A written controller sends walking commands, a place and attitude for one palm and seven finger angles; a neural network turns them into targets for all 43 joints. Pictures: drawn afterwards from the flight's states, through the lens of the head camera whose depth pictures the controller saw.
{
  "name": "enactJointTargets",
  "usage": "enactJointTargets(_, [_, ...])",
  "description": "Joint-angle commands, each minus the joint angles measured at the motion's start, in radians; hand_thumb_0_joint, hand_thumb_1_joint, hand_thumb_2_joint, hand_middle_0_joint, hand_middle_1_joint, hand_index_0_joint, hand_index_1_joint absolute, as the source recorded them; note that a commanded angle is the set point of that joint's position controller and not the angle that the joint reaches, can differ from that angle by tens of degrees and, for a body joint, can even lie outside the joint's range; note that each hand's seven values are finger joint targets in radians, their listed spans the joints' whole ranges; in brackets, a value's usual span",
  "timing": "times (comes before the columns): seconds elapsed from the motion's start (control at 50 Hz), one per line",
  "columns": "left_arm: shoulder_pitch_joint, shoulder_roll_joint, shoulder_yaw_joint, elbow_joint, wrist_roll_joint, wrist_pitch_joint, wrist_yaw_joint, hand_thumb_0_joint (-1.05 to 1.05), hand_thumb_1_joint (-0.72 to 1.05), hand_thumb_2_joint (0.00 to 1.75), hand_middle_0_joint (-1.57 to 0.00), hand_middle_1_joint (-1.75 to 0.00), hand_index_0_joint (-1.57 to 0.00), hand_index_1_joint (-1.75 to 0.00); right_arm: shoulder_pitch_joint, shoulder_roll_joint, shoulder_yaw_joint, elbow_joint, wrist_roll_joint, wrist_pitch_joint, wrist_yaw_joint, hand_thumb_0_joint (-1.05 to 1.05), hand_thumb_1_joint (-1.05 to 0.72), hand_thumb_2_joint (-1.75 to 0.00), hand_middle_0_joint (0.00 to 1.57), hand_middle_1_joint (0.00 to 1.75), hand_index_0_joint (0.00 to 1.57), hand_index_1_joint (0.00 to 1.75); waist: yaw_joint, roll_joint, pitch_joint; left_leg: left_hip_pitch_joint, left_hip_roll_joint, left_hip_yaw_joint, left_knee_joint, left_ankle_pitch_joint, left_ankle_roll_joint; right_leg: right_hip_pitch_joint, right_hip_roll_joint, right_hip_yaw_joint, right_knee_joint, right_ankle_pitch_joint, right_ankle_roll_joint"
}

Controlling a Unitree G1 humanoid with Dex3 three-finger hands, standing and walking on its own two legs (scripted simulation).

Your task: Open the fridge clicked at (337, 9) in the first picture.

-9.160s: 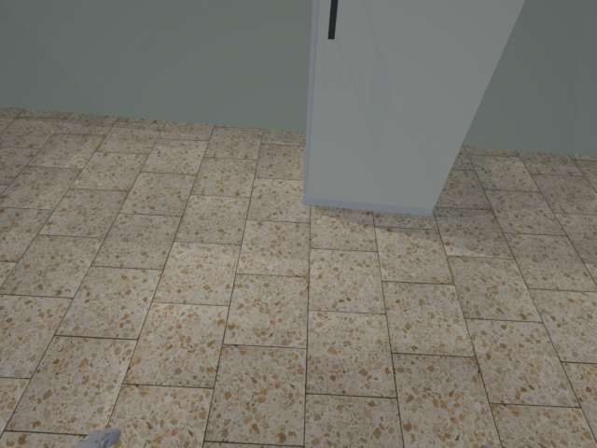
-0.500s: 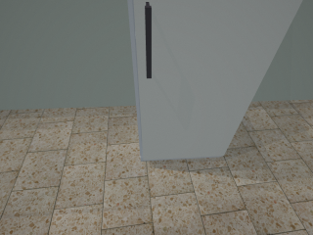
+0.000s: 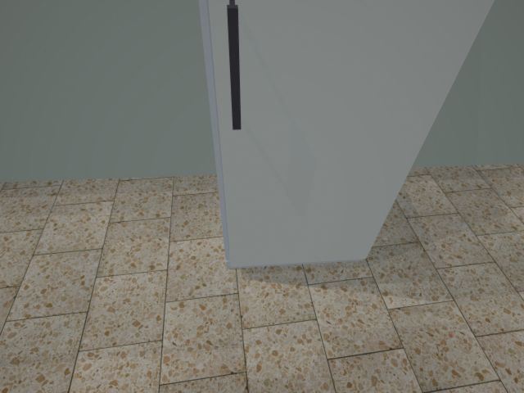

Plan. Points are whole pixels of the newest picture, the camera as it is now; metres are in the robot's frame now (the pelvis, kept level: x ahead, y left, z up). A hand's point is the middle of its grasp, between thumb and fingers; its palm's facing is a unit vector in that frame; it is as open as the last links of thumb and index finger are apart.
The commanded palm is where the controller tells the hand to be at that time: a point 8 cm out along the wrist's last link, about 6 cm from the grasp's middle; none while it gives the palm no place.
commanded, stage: look again from close up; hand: left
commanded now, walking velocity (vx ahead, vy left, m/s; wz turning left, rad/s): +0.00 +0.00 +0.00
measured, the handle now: (234, 70) +0.69 +0.10 +0.17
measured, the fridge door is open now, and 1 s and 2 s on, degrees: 0 0 0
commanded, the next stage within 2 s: shuffle to correct the standing spot in 0.92 s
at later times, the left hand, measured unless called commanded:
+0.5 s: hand out of the picture +0.00 +0.13 -0.18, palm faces +0.05 -0.99 -0.14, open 7.4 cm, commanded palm none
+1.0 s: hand out of the picture +0.00 +0.14 -0.17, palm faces +0.05 -0.99 -0.16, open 7.4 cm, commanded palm none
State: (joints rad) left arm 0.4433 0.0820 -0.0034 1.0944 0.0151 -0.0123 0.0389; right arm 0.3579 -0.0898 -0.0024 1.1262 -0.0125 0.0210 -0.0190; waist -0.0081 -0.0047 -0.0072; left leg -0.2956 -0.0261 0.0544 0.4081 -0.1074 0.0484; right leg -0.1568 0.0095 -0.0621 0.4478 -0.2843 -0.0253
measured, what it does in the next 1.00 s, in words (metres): stands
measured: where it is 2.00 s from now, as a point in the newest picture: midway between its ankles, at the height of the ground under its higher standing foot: outside the picture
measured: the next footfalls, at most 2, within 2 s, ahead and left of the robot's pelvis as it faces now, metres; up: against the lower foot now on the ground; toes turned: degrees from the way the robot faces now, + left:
right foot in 1.78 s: +0.37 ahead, -0.19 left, +0.00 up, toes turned -1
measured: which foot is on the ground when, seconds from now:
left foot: down 0.00-1.00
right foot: down 0.00-1.00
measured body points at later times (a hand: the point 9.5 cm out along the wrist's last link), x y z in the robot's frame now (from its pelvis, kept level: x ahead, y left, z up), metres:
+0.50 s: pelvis +0.03 -0.01 +0.00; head +0.04 -0.01 +0.45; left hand +0.00 +0.19 -0.16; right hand +0.01 -0.22 -0.16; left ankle +0.07 +0.09 -0.74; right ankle -0.03 -0.10 -0.74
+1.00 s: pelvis +0.04 -0.01 +0.00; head +0.04 -0.01 +0.45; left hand +0.00 +0.19 -0.16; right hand +0.02 -0.23 -0.16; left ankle +0.07 +0.09 -0.74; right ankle -0.03 -0.10 -0.74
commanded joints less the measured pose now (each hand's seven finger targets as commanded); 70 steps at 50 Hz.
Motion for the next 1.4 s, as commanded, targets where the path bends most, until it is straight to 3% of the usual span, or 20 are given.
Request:
enactJointTargets(0.0, [0.118, 0.080, 0.019, -0.009, 0.000, -0.007, 0.012, 0.00, 0.90, 0.90, -0.20, -0.30, -0.20, -0.30, 0.065, -0.082, -0.014, -0.020, 0.000, -0.019, -0.010, 0.00, -0.90, -0.90, 0.20, 0.30, 0.20, 0.30, 0.005, 0.007, 0.123, 0.035, 0.098, -0.132, -0.088, -0.153, -0.023, -0.132, -0.107, 0.113, -0.141, -0.075, -0.025])
enactJointTargets(0.12, [0.095, 0.077, 0.017, -0.015, -0.001, -0.014, 0.015, 0.00, 0.90, 0.90, -0.20, -0.30, -0.20, -0.30, 0.064, -0.076, -0.009, -0.013, 0.002, -0.029, -0.012, 0.00, -0.90, -0.90, 0.20, 0.30, 0.20, 0.30, 0.007, -0.003, 0.094, 0.060, 0.106, -0.125, -0.052, -0.036, -0.013, -0.084, -0.113, 0.105, -0.126, 0.052, -0.022])
enactJointTargets(0.28, [0.068, 0.080, 0.016, -0.020, -0.002, -0.012, 0.016, 0.00, 0.90, 0.90, -0.20, -0.30, -0.20, -0.30, 0.049, -0.081, -0.003, -0.008, 0.002, -0.031, -0.015, 0.00, -0.90, -0.90, 0.20, 0.30, 0.20, 0.30, 0.005, 0.006, 0.117, 0.065, 0.110, -0.123, -0.046, 0.000, -0.012, -0.069, -0.112, 0.100, -0.128, 0.083, -0.018])
enactJointTargets(0.36, [0.062, 0.084, 0.016, -0.022, -0.003, -0.013, 0.016, 0.00, 0.90, 0.90, -0.20, -0.30, -0.20, -0.30, 0.041, -0.090, -0.003, -0.009, 0.003, -0.034, -0.017, 0.00, -0.90, -0.90, 0.20, 0.30, 0.20, 0.30, 0.007, 0.000, 0.093, 0.089, 0.113, -0.121, -0.035, 0.056, -0.008, -0.044, -0.115, 0.098, -0.125, 0.132, -0.015])
enactJointTargets(1.0, [0.048, 0.109, 0.013, -0.002, -0.004, -0.008, 0.012, 0.00, 0.90, 0.90, -0.20, -0.30, -0.20, -0.30, 0.011, -0.126, 0.006, -0.008, 0.002, -0.034, -0.022, 0.00, -0.90, -0.90, 0.20, 0.30, 0.20, 0.30, 0.010, -0.004, 0.107, 0.126, 0.117, -0.120, -0.053, 0.067, -0.008, -0.020, -0.120, 0.098, -0.160, 0.130, -0.009])
enactJointTargets(1.04, [0.050, 0.102, 0.016, 0.006, -0.002, -0.004, 0.008, 0.00, 0.90, 0.90, -0.20, -0.30, -0.20, -0.30, 0.023, -0.118, 0.004, 0.004, -0.001, -0.030, -0.021, 0.00, -0.90, -0.90, 0.20, 0.30, 0.20, 0.30, 0.004, -0.014, 0.107, 0.109, 0.110, -0.121, -0.051, -0.070, -0.008, -0.021, -0.111, 0.079, -0.147, -0.012, -0.013])
enactJointTargets(1.1, [0.058, 0.112, 0.029, 0.002, 0.006, 0.009, -0.004, 0.00, 0.90, 0.90, -0.20, -0.30, -0.20, -0.30, 0.014, -0.126, -0.012, -0.008, -0.012, -0.018, -0.016, 0.00, -0.90, -0.90, 0.20, 0.30, 0.20, 0.30, 0.009, -0.014, 0.177, -0.008, 0.099, -0.135, -0.047, -0.349, 0.000, -0.068, -0.106, 0.092, -0.145, -0.273, -0.036])
enactJointTargets(1.14, [0.076, 0.128, 0.040, -0.004, 0.010, 0.012, -0.010, 0.00, 0.90, 0.90, -0.20, -0.30, -0.20, -0.30, 0.001, -0.122, -0.019, -0.028, -0.015, -0.017, -0.011, 0.00, -0.90, -0.90, 0.20, 0.30, 0.20, 0.30, 0.020, -0.058, 0.193, -0.101, 0.077, -0.111, 0.027, -0.390, 0.001, -0.048, -0.128, 0.129, -0.165, -0.367, -0.061])
enactJointTargets(1.18, [0.076, 0.146, 0.049, -0.009, 0.012, 0.011, -0.010, 0.00, 0.90, 0.90, -0.20, -0.30, -0.20, -0.30, -0.006, -0.102, -0.022, -0.047, -0.017, -0.020, -0.009, 0.00, -0.90, -0.90, 0.20, 0.30, 0.20, 0.30, 0.018, -0.118, 0.215, -0.175, 0.049, -0.026, 0.190, -0.331, -0.007, -0.040, -0.212, 0.220, -0.224, -0.450, -0.108])
enactJointTargets(1.2, [0.070, 0.154, 0.052, -0.013, 0.012, 0.007, -0.009, 0.00, 0.90, 0.90, -0.20, -0.30, -0.20, -0.30, -0.007, -0.091, -0.023, -0.054, -0.015, -0.025, -0.008, 0.00, -0.90, -0.90, 0.20, 0.30, 0.20, 0.30, 0.015, -0.138, 0.223, -0.192, 0.052, 0.009, 0.275, -0.293, -0.009, -0.038, -0.258, 0.253, -0.253, -0.444, -0.131])
enactJointTargets(1.24, [0.071, 0.154, 0.055, -0.016, 0.015, -0.005, -0.008, 0.00, 0.90, 0.90, -0.20, -0.30, -0.20, -0.30, -0.036, -0.086, -0.027, -0.076, -0.014, -0.032, -0.002, 0.00, -0.90, -0.90, 0.20, 0.30, 0.20, 0.30, 0.011, -0.102, 0.246, -0.239, 0.083, 0.022, 0.374, -0.315, -0.008, -0.024, -0.296, 0.258, -0.262, -0.335, -0.168])
enactJointTargets(1.28, [0.071, 0.156, 0.057, -0.010, 0.021, -0.016, -0.010, 0.00, 0.90, 0.90, -0.20, -0.30, -0.20, -0.30, -0.025, -0.074, -0.029, -0.082, -0.012, -0.043, 0.003, 0.00, -0.90, -0.90, 0.20, 0.30, 0.20, 0.30, -0.003, -0.062, 0.244, -0.220, 0.098, 0.041, 0.315, -0.327, -0.001, 0.012, -0.298, 0.182, -0.172, -0.098, -0.174])
enactJointTargets(1.3, [0.059, 0.155, 0.055, -0.010, 0.018, -0.018, -0.012, 0.00, 0.90, 0.90, -0.20, -0.30, -0.20, -0.30, 0.026, -0.071, -0.028, -0.071, -0.012, -0.050, 0.002, 0.00, -0.90, -0.90, 0.20, 0.30, 0.20, 0.30, -0.030, -0.030, 0.214, -0.111, 0.088, 0.061, 0.214, -0.298, 0.008, -0.011, -0.271, 0.116, -0.069, 0.052, -0.155])
enactJointTargets(1.32, [0.034, 0.147, 0.054, -0.016, 0.012, -0.017, -0.016, 0.00, 0.90, 0.90, -0.20, -0.30, -0.20, -0.30, 0.135, -0.082, -0.033, -0.034, -0.016, -0.057, -0.001, 0.00, -0.90, -0.90, 0.20, 0.30, 0.20, 0.30, -0.072, 0.037, 0.165, 0.071, 0.075, 0.044, 0.103, -0.209, 0.033, -0.085, -0.198, 0.008, 0.126, 0.207, -0.113])
enactJointTargets(1.34, [0.033, 0.110, 0.051, -0.038, 0.005, -0.019, -0.026, 0.00, 0.90, 0.90, -0.20, -0.30, -0.20, -0.30, 0.284, -0.164, -0.051, 0.013, -0.028, -0.070, -0.014, 0.00, -0.90, -0.90, 0.20, 0.30, 0.20, 0.30, -0.108, 0.236, 0.088, 0.264, 0.246, -0.278, -0.039, -0.081, 0.119, -0.253, -0.072, -0.092, 0.462, 0.176, -0.039])
enactJointTargets(1.36, [-0.020, 0.095, 0.037, -0.081, 0.007, -0.027, -0.033, 0.00, 0.90, 0.90, -0.20, -0.30, -0.20, -0.30, 0.377, -0.225, -0.061, 0.045, -0.025, -0.068, -0.032, 0.00, -0.90, -0.90, 0.20, 0.30, 0.20, 0.30, -0.114, 0.327, 0.079, 0.401, 0.418, -0.569, -0.122, 0.183, 0.205, -0.486, 0.012, -0.057, 0.692, -0.232, -0.017])
enactJointTargets(1.38, [-0.075, 0.131, 0.051, -0.083, 0.019, -0.019, -0.025, 0.00, 0.90, 0.90, -0.20, -0.30, -0.20, -0.30, 0.363, -0.217, -0.053, 0.059, -0.020, -0.063, -0.039, 0.00, -0.90, -0.90, 0.20, 0.30, 0.20, 0.30, -0.105, 0.241, 0.132, 0.318, 0.437, -0.533, -0.137, 0.229, 0.199, -0.515, -0.029, 0.051, 0.805, -0.223, -0.035])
